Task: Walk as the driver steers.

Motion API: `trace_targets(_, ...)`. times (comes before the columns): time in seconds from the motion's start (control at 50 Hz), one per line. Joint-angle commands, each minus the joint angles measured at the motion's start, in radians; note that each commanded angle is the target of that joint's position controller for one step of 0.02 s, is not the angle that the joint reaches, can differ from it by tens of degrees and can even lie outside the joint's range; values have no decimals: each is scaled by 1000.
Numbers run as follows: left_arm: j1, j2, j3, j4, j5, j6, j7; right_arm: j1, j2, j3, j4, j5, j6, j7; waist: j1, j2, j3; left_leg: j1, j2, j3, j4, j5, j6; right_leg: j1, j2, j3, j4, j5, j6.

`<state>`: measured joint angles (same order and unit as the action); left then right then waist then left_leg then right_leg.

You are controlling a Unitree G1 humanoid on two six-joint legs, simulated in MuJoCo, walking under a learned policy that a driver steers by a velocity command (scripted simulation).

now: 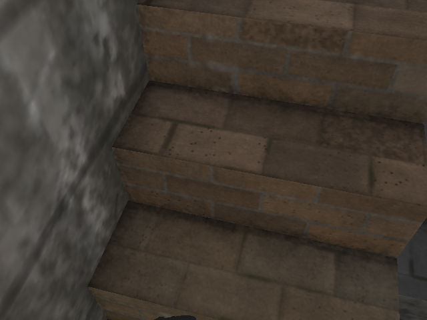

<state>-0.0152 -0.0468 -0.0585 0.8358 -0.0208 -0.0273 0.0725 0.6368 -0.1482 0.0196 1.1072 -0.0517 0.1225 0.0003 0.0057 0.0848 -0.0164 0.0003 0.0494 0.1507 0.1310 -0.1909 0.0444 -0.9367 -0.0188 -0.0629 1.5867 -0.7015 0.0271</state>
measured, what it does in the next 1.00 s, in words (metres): stands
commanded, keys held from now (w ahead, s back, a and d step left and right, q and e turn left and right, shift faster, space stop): w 1.00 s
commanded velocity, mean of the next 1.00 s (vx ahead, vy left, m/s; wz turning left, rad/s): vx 0.00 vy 0.00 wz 0.00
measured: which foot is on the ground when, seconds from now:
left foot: down 0.00-1.00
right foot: down 0.00-1.00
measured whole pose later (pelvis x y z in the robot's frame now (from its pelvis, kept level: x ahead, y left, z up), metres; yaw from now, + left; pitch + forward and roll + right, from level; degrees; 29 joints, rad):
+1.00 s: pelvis +0.00 +0.00 +0.00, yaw +0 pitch +3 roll -4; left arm -0.01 -0.04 -0.06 0.84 -0.02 -0.03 0.07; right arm 0.64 -0.15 0.02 1.10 -0.05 0.12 0.00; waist 0.00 0.09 -0.01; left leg 0.00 0.05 0.16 0.13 -0.19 0.04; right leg -0.94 -0.02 -0.06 1.59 -0.70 0.03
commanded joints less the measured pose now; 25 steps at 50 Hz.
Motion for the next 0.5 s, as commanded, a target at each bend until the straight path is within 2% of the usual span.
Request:
trace_targets(0.02, -88, -5, -4, -79, 0, -16, -1, 231, -81, -12, 42, -1, 9, -2, -1, -45, 6, -10, 167, -54, 0, 364, 36, 28, -46, 138, -151, 236, -37)
trace_targets(0.14, -90, -6, -4, -82, -2, -15, 2, 222, -80, -11, 37, -2, 6, -1, 0, -40, 14, -19, 173, -61, -8, 313, 38, 18, -45, 138, -145, 225, -37)
trace_targets(0.36, -91, -5, -4, -80, 0, -17, -2, 235, -82, -13, 40, 0, 8, -2, -2, -44, 8, -9, 168, -54, -2, 360, 38, 26, -45, 137, -150, 234, -36)
trace_targets(0.5, -91, -6, -4, -81, -4, -15, 1, 230, -79, -12, 37, -2, 7, -1, -2, -40, 12, -14, 171, -58, -8, 315, 40, 20, -43, 138, -146, 223, -37)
